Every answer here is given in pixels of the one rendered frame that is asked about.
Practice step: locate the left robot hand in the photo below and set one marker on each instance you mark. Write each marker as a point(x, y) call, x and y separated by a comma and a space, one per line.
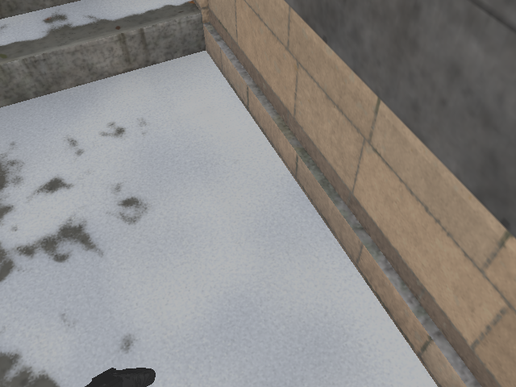
point(129, 377)

